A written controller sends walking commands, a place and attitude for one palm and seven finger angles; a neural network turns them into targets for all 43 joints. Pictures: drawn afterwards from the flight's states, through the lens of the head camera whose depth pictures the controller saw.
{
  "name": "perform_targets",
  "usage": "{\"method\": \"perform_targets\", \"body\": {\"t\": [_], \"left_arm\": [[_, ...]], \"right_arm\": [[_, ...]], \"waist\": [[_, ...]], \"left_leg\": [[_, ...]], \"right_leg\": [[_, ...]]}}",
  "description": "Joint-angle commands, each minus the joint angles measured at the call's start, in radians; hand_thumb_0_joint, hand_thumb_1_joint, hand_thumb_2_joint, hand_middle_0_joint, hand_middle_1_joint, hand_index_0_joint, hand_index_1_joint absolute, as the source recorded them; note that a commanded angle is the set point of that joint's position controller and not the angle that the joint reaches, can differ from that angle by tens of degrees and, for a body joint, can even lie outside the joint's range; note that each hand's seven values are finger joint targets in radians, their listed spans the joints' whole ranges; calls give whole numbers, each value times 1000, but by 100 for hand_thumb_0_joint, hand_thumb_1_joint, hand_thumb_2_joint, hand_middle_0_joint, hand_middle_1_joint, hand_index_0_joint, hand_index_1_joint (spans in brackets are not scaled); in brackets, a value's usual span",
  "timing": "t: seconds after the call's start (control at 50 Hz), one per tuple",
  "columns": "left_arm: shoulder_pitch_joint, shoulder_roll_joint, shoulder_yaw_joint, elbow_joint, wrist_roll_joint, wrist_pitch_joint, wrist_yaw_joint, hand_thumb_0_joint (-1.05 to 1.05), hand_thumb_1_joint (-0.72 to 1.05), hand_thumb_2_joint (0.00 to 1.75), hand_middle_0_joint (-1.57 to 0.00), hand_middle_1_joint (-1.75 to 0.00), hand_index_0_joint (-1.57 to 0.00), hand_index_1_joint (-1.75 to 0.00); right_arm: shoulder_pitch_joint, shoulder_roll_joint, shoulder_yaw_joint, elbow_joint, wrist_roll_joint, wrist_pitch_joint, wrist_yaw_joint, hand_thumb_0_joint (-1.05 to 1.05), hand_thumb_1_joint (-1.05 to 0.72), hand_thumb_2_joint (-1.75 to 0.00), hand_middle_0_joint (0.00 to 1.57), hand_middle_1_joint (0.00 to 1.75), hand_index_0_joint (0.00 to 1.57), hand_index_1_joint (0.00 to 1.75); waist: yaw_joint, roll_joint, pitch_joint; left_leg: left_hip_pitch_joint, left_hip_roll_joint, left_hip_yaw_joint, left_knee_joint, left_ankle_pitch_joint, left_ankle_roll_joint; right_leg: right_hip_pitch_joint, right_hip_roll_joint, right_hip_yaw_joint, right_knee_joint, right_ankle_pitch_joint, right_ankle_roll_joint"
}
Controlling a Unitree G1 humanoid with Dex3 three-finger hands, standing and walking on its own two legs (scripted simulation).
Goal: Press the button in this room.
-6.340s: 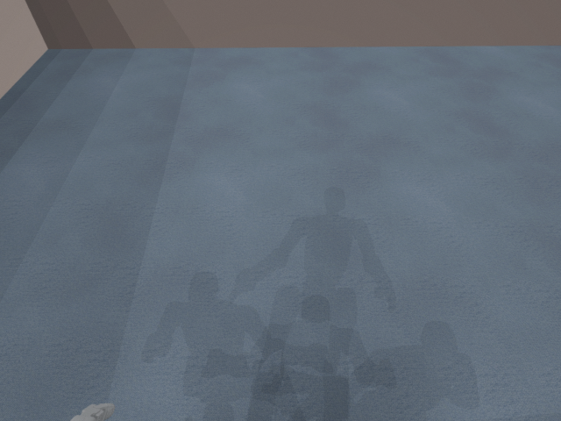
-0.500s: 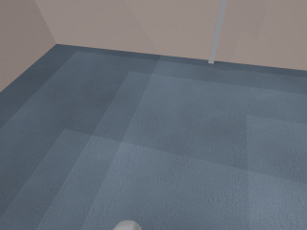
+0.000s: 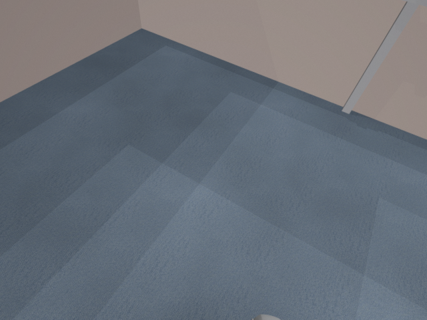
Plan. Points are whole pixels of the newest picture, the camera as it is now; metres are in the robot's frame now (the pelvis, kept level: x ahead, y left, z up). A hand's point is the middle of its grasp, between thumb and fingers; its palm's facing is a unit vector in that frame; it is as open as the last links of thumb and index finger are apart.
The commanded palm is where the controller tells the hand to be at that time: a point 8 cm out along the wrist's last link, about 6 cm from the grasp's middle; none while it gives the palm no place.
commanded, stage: turn or walk to find it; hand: left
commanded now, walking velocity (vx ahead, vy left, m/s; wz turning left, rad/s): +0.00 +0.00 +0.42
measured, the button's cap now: out of the picture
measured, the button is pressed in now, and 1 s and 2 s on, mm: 0 0 0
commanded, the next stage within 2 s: none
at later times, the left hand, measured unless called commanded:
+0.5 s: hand out of the picture +0.02 +0.14 -0.14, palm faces +0.22 -0.94 -0.27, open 7.4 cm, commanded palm none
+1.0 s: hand out of the picture -0.14 +0.19 -0.18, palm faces +0.47 -0.85 -0.23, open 7.4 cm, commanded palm none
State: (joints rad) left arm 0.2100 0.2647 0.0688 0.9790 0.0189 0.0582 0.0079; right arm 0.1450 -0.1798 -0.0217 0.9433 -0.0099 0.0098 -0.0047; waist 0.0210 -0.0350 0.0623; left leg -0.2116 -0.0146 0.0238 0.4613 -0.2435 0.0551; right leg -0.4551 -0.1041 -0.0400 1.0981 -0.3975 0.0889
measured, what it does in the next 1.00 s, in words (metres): steps on the spot, turning left: right foot, then left foot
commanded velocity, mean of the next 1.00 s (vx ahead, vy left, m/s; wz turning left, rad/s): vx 0.00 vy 0.00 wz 0.42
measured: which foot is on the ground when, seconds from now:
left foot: down 0.00-0.32, up 0.34-0.78, down 0.80-1.00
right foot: up 0.00-0.28, down 0.30-0.80, up 0.82-1.00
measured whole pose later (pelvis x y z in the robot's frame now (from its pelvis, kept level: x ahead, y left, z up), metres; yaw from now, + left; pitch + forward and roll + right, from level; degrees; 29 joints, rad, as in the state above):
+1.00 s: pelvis -0.08 -0.02 +0.00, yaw +25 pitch -1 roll -1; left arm 0.24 0.26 0.07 1.00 0.02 0.07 0.01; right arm 0.14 -0.18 -0.03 0.95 -0.01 0.02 0.00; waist 0.03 -0.04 0.05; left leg -0.21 0.00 0.02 0.49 -0.25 0.04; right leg -0.45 -0.10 -0.06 1.06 -0.41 0.08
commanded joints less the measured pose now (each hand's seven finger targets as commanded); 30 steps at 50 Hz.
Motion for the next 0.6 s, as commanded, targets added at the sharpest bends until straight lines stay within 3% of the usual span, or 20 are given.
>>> {"method": "perform_targets", "body": {"t": [0.0, 0.14, 0.2, 0.24, 0.26, 0.28, 0.3, 0.32, 0.34, 0.36, 0.38, 0.44, 0.5, 0.58], "left_arm": [[-19, 60, 9, -83, -2, -24, 11, 0, 90, 90, -20, -30, -20, -30], [-106, 34, 0, -135, -8, -26, 15, 0, 90, 90, -20, -30, -20, -30], [-57, 28, -1, -128, -15, -32, 18, 0, 90, 90, -20, -30, -20, -30], [7, 41, 3, -113, -15, -43, 19, 0, 90, 90, -20, -30, -20, -30], [42, 65, 9, -107, -12, -52, 23, 0, 90, 90, -20, -30, -20, -30], [66, 142, 23, -106, 2, -62, 31, 0, 90, 90, -20, -30, -20, -30], [66, 198, 33, -118, 7, -63, 32, 0, 90, 90, -20, -30, -20, -30], [41, 184, 25, -132, 0, -55, 33, 0, 90, 90, -20, -30, -20, -30], [-29, 133, 27, -140, -3, -61, 39, 0, 90, 90, -20, -30, -20, -30], [-75, 115, 18, -153, -5, -59, 35, 0, 90, 90, -20, -30, -20, -30], [-102, 91, 6, -156, -5, -62, 31, 0, 90, 90, -20, -30, -20, -30], [-67, 67, 1, -138, -4, -71, 29, 0, 90, 90, -20, -30, -20, -30], [-5, 77, 4, -117, -1, -70, 30, 0, 90, 90, -20, -30, -20, -30], [51, 108, 16, -90, 9, -66, 29, 0, 90, 90, -20, -30, -20, -30]], "right_arm": [[102, -208, -63, -32, -5, -10, -17, 0, -90, -90, 20, 30, 20, 30], [124, -213, -77, -34, -17, 3, -13, 0, -90, -90, 20, 30, 20, 30], [95, -219, -80, -43, -19, 9, -10, 0, -90, -90, 20, 30, 20, 30], [78, -210, -82, -47, -11, 10, -7, 0, -90, -90, 20, 30, 20, 30], [81, -186, -80, -50, -6, 9, -3, 0, -90, -90, 20, 30, 20, 30], [102, -127, -72, -60, 3, 8, 3, 0, -90, -90, 20, 30, 20, 30], [84, -116, -72, -85, -2, 11, 0, 0, -90, -90, 20, 30, 20, 30], [76, -153, -85, -79, -11, 25, 3, 0, -90, -90, 20, 30, 20, 30], [99, -158, -88, -56, -15, 42, 6, 0, -90, -90, 20, 30, 20, 30], [116, -151, -90, -29, -17, 49, 11, 0, -90, -90, 20, 30, 20, 30], [137, -140, -88, -12, -18, 51, 17, 0, -90, -90, 20, 30, 20, 30], [165, -124, -84, 5, -14, 55, 21, 0, -90, -90, 20, 30, 20, 30], [121, -132, -80, -3, -16, 57, 20, 0, -90, -90, 20, 30, 20, 30], [52, -117, -69, -20, -11, 52, 20, 0, -90, -90, 20, 30, 20, 30]], "waist": [[-42, 171, -98], [-63, 174, -75], [-37, 192, -88], [-4, 159, -115], [12, 93, -139], [18, -116, -162], [29, -258, -127], [21, -145, -98], [-15, -191, -67], [-37, -111, -21], [-58, -84, 8], [-57, -112, 9], [-24, -122, 0], [7, -120, -24]], "left_leg": [[164, 238, -232, -122, 561, 92], [90, 245, -349, -114, 444, 127], [-7, 221, -378, -95, 398, 112], [-75, 178, -358, -37, 339, 72], [-149, 131, -326, 17, 223, 27], [-313, 25, -206, 178, -27, -40], [-388, -65, -84, 403, -326, -84], [-343, -25, -120, 575, -324, -78], [-345, 1, -146, 653, -271, -79], [-338, 11, -125, 722, -207, -85], [-338, 22, -105, 755, -150, -94], [-343, 33, -76, 770, -78, -117], [-343, 50, -62, 721, -91, -131], [-301, 59, -24, 540, -176, -133]], "right_leg": [[-87, 0, 27, -17, 21, 14], [4, 39, 27, -244, -57, -3], [143, 69, 14, -401, -8, -20], [283, 74, 5, -600, 143, -27], [401, 28, 38, -725, 219, -36], [531, -175, 233, -803, 202, -97], [454, -374, 416, -833, 304, -216], [308, -381, 356, -843, 249, -262], [244, -324, 315, -876, 143, -244], [203, -270, 256, -875, 104, -218], [188, -220, 170, -854, 147, -193], [217, -182, 64, -838, 229, -172], [260, -206, 71, -838, 216, -191], [322, -239, 55, -806, 302, -218]]}}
